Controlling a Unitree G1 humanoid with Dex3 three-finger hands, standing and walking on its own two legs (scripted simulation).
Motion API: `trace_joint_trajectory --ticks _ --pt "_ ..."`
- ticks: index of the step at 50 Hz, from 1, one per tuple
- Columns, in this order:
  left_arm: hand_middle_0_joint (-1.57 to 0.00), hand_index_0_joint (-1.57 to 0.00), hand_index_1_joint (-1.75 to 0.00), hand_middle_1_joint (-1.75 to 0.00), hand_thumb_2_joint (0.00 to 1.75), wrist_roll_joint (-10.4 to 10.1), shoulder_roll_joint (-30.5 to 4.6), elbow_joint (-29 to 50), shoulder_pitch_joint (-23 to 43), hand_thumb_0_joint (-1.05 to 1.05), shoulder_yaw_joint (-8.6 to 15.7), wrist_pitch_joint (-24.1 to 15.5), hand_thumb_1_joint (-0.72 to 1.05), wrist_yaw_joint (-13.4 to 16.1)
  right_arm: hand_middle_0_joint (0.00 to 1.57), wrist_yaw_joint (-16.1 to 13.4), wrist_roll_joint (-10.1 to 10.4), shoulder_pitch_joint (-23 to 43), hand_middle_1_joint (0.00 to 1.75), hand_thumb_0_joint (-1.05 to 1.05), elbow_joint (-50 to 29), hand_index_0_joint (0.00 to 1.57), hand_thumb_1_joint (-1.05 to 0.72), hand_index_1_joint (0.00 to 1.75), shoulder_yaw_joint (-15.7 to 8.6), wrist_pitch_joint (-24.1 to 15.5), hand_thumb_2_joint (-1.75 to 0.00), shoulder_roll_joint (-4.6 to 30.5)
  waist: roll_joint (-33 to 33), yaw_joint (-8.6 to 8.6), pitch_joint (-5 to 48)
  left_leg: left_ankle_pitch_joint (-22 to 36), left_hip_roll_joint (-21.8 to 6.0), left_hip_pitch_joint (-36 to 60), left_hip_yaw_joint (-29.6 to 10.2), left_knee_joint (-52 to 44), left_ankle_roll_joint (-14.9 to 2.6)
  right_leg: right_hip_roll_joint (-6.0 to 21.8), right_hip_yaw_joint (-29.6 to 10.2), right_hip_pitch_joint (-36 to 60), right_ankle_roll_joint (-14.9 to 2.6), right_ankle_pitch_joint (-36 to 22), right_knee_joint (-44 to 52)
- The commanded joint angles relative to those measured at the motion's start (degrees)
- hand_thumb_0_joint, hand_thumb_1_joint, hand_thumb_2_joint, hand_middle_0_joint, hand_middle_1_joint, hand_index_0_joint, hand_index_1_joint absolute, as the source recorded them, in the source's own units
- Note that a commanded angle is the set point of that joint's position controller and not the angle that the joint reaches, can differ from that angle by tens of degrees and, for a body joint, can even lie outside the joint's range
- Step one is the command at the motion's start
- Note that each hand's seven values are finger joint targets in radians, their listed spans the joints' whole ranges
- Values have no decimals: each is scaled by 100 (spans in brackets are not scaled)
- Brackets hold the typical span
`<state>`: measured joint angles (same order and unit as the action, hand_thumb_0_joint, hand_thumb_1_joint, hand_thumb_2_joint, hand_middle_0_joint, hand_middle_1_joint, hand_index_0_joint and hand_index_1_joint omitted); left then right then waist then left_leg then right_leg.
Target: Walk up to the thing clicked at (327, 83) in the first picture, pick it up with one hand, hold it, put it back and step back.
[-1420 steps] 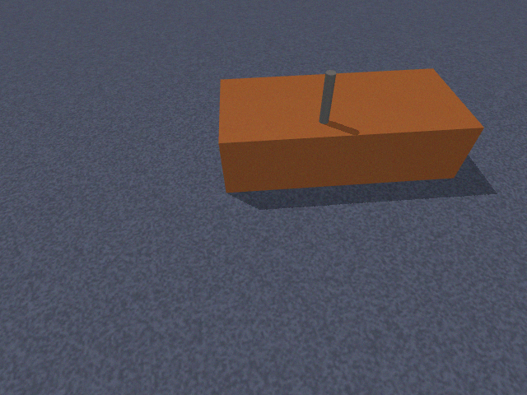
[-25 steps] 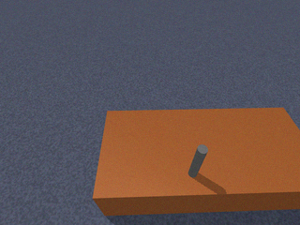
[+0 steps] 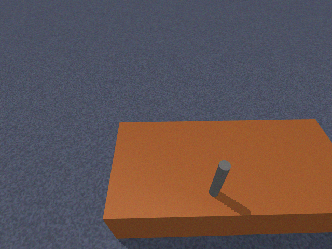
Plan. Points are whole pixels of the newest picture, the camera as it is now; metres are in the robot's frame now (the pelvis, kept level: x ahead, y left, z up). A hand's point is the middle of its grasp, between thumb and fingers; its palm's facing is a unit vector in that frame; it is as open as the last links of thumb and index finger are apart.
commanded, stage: stand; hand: right
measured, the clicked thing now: (218, 180) +0.46 -0.21 -0.33
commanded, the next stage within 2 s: step back in 0.36 s
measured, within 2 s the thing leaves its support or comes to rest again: neither
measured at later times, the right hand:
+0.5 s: hand out of the picture +0.07 -0.26 -0.16, palm faces -0.02 +0.94 -0.35, open 7.4 cm
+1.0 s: hand out of the picture -0.06 -0.22 -0.16, palm faces -0.05 +0.90 -0.44, open 7.4 cm
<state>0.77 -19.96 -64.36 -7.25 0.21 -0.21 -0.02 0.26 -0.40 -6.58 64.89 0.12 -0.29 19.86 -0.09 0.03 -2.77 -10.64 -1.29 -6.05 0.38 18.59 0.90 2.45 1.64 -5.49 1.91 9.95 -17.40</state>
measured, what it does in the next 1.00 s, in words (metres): walks backwards: left foot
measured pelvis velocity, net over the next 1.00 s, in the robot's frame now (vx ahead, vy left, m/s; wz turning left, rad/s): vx -0.10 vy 0.05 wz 0.02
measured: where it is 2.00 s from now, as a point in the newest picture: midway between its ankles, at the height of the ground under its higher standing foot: outside the picture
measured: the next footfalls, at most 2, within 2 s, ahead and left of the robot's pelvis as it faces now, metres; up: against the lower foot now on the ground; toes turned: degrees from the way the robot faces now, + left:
left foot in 0.84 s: -0.07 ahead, +0.13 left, +0.00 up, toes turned +0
right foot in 1.28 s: -0.13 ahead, -0.06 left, +0.00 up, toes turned +0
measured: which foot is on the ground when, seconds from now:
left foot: down 0.00-0.64, up 0.66-0.82, down 0.84-1.00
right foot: down 0.00-0.84, up 0.86-1.00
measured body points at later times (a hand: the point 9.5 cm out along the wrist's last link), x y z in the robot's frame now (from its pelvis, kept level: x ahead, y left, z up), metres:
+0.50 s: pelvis -0.02 +0.00 -0.01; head +0.03 +0.00 +0.44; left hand +0.07 +0.31 -0.14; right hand +0.08 -0.31 -0.14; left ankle +0.00 +0.13 -0.75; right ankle +0.00 -0.14 -0.75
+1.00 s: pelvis -0.10 +0.05 -0.02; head -0.02 +0.09 +0.42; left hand +0.04 +0.36 -0.16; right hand -0.06 -0.26 -0.13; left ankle -0.11 +0.13 -0.75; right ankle -0.09 -0.10 -0.68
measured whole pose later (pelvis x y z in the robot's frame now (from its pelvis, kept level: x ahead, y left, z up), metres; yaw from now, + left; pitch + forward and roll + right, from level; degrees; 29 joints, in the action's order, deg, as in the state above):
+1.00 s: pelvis -0.10 +0.05 -0.02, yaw +1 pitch +0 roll -2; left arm 0.5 -23.3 -50.1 -2.0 3.6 4.6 2.0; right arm -0.2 -2.0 -11.5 53.8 -2.3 2.5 19.3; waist -4.0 -1.7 -10.9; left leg -19.9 1.7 -15.7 0.0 35.8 -3.2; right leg -7.0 -9.5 -29.7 -1.1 28.5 -62.6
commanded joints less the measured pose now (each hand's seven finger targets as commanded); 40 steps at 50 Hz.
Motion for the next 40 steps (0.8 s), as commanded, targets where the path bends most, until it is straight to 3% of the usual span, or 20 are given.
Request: trace_joint_trajectory --ticks 1,6,11,17,18,19,22,27,29,30,31,32,33,34,36,38,40 --pt "-20 -20 -30 -30 90 -16 -1178 299 221 0 229 -124 90 57 20 -87 -28 146 30 0 -326 20 -90 30 -240 -122 -90 1223 39 -23 309 673 -591 -137 -471 -315 -158 581 -470 129 -255 -649 237" --pt "-20 -20 -30 -30 90 -16 -1209 300 193 0 230 -122 90 49 20 -77 -23 122 30 0 -313 20 -90 30 -234 -136 -90 1204 -17 -22 353 687 -616 -87 -521 -352 -151 560 -440 125 -263 -560 213" --pt "-20 -20 -30 -30 90 -4 -1199 309 169 0 226 -131 90 53 20 -92 -22 179 30 0 -344 20 -90 30 -242 -145 -90 1243 2 -7 455 1020 -632 30 -497 -254 -170 584 -433 151 -257 -868 171" --pt "-20 -20 -30 -30 90 -7 -1177 294 164 0 217 -124 90 49 20 -86 -16 174 30 0 -321 20 -90 30 -243 -128 -90 1254 -26 6 388 829 -619 -20 -513 -275 -166 576 -428 103 -247 -698 228" --pt "-20 -20 -30 -30 90 -112 -1571 516 285 0 475 -76 90 80 20 -50 23 268 30 0 -461 20 -90 30 -382 -26 -90 1574 -69 -1 -127 1783 -554 -414 -598 259 -348 466 -456 -252 -294 -1668 -337" --pt "-20 -20 -30 -30 90 -141 -1505 565 175 0 481 -59 90 108 20 -44 74 186 30 0 -542 20 -90 30 -383 6 -90 1495 -3 -1 113 2172 -601 -334 -551 410 -403 444 -353 -158 -326 -1888 -531" --pt "-20 -20 -30 -30 90 -135 -1400 764 162 0 508 -15 90 127 20 -31 104 120 30 0 -707 20 -90 30 -444 72 -90 1475 18 -51 558 2442 -649 -338 -531 679 -571 356 -290 -22 -433 -1891 -928" --pt "-20 -20 -30 -30 90 -73 -1392 1087 234 0 511 88 90 101 20 -10 97 242 30 0 -1053 20 -90 30 -569 194 -90 1563 195 -54 807 1504 -542 -637 -588 1150 -743 424 -488 -322 -670 -1147 -1278" --pt "-20 -20 -30 -30 90 -52 -1521 1206 247 0 564 105 90 86 20 4 97 173 30 0 -1152 20 -90 30 -564 222 -90 1474 -71 -42 889 1030 -337 -747 -486 1573 -699 685 -785 -432 -885 -1125 -1179" --pt "-20 -20 -30 -30 90 -41 -1608 1229 189 0 606 109 90 79 20 10 92 199 30 0 -1202 20 -90 30 -558 236 -90 1402 -169 43 915 727 -176 -784 -430 1890 -593 908 -942 -496 -1055 -1246 -1032" --pt "-20 -20 -30 -30 90 -12 -1734 1297 260 0 640 112 90 82 20 23 89 174 30 0 -1251 20 -90 30 -560 257 -90 1378 -550 40 864 287 75 -908 -240 2371 -503 1217 -1274 -604 -1239 -1372 -811" --pt "-20 -20 -30 -30 90 20 -1858 1352 419 0 678 118 90 92 20 40 84 117 30 0 -1252 20 -90 30 -568 297 -90 1292 -1024 55 689 -1023 476 -1009 -11 3176 -352 1679 -1649 -918 -1559 -1394 -400" --pt "-20 -20 -30 -30 90 100 -1982 1463 512 0 711 95 90 103 20 51 40 20 30 0 -1291 20 -90 30 -581 352 -90 1289 -1315 80 498 -2111 488 -1201 -253 3940 -321 2027 -1999 -1220 -1831 -1360 -215" --pt "-20 -20 -30 -30 90 146 -1990 1547 601 0 724 86 90 106 20 72 24 -143 30 0 -1298 20 -90 30 -587 376 -90 1318 -1259 -1 392 -2211 386 -1189 -451 4192 -328 2040 -1917 -1508 -1895 -1238 -253" --pt "-20 -20 -30 -30 90 150 -1849 1763 1054 0 706 98 90 125 20 100 108 -581 30 0 -1251 20 -90 30 -624 349 -90 1387 -1294 -259 389 -2061 233 -1028 -553 4003 -392 1732 -1407 -1660 -1604 -1007 -496" --pt "-20 -20 -30 -30 90 189 -1722 1827 1007 0 662 116 90 147 20 86 105 -726 30 0 -1252 20 -90 30 -642 292 -90 1394 -1270 -223 506 -1769 149 -1109 -362 3178 -344 1441 -1211 -1312 -1303 -1072 -917" --pt "-20 -20 -30 -30 90 108 -1654 1870 857 0 629 184 90 140 20 43 8 -860 30 0 -1224 20 -90 30 -626 190 -90 1338 -943 -246 599 -742 155 -974 -107 1432 -303 1065 -940 -903 -957 -971 -1657"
